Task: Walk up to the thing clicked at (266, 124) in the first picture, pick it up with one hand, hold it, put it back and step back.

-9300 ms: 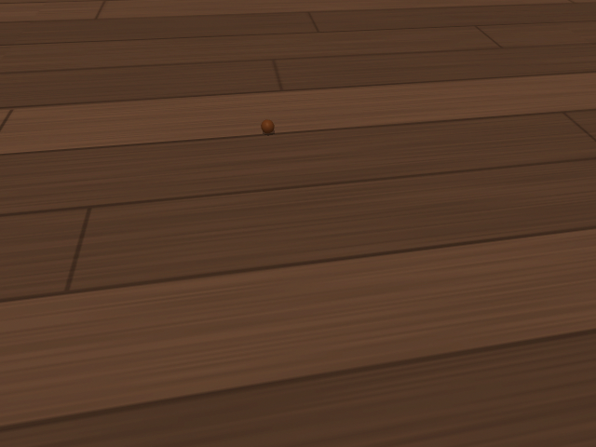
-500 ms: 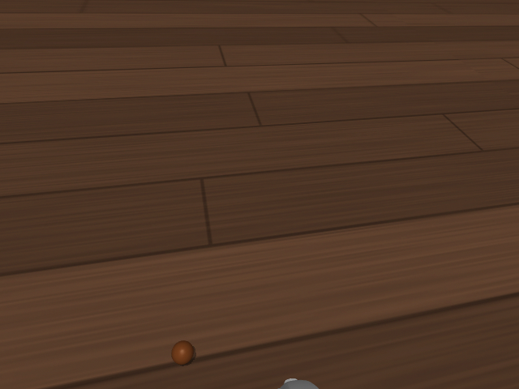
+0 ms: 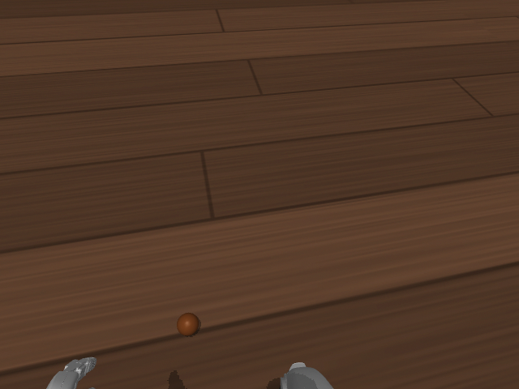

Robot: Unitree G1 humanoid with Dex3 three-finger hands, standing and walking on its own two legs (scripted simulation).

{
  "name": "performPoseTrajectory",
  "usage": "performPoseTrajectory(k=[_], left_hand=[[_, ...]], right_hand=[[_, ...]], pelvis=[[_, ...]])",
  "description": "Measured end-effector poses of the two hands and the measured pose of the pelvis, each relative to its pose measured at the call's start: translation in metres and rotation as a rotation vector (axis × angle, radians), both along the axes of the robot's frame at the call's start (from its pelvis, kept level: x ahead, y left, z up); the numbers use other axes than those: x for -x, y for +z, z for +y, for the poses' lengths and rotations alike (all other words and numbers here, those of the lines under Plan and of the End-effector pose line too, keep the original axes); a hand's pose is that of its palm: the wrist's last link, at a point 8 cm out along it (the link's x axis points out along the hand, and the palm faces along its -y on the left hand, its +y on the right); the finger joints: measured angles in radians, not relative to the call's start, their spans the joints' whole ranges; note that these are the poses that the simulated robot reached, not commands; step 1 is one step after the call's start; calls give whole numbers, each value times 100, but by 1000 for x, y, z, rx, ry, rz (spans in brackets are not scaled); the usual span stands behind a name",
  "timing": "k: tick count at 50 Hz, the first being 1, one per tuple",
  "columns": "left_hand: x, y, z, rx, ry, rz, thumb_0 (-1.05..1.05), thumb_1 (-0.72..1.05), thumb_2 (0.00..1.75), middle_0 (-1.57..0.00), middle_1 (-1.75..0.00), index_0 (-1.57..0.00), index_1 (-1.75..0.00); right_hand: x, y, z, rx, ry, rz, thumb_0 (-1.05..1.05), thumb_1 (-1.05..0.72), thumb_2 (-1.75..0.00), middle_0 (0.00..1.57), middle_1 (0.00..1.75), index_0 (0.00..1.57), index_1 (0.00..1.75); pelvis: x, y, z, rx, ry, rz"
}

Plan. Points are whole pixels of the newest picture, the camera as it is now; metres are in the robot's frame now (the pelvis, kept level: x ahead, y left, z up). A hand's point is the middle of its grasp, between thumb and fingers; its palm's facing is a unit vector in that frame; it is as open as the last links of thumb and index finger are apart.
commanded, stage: walk up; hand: left
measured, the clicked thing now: (187, 324) +0.44 +0.22 -0.71
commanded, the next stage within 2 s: none
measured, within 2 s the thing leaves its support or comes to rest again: neither
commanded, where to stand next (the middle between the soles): +0.08 -0.01 m, yaw +0 degrees
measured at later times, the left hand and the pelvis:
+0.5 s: hand out of the picture +0.08 +0.28 -0.15, palm faces -0.01 -0.93 -0.36, open 7.4 cm; pelvis +0.04 +0.01 +0.00, yaw -1 degrees
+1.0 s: hand out of the picture +0.02 +0.28 -0.12, palm faces -0.03 -0.91 -0.41, open 7.4 cm; pelvis +0.03 +0.00 +0.02, yaw -3 degrees
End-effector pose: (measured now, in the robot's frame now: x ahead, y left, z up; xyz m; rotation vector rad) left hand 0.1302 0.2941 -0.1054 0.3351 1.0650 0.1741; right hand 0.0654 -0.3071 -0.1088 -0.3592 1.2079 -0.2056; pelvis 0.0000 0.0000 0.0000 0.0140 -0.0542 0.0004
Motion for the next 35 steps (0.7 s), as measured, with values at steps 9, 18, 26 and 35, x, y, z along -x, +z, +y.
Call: performPoseTrajectory(k=[9, 18, 26, 35], left_hand=[[42, 4, 9, -23, 13, 149, 1, 91, 90, -20, -30, -20, -29], [70, 17, 13, -20, 58, 154, 1, 90, 89, -21, -30, -21, -30], [47, -13, 32, -13, 89, 202, 1, 90, 90, -21, -30, -21, -30], [30, -16, 19, -1, 8, 132, 1, 91, 90, -20, -30, -20, -29]], right_hand=[[28, 15, -23, 11, -46, 39, 1, -90, -90, 21, 30, 21, 30], [-18, 31, -33, 38, 22, -2, 1, -91, -90, 21, 30, 20, 30], [-63, 27, -8, 85, 33, -98, 1, -91, -90, 21, 30, 20, 30], [-56, 32, -6, 70, 34, -176, 1, -90, -90, 21, 30, 21, 30]], pelvis=[[-14, 12, -12, 46, -33, -1], [-36, 19, -10, 28, -8, -7], [-34, 3, 9, 24, -20, -12], [-8, 1, -2, 25, -69, 6]])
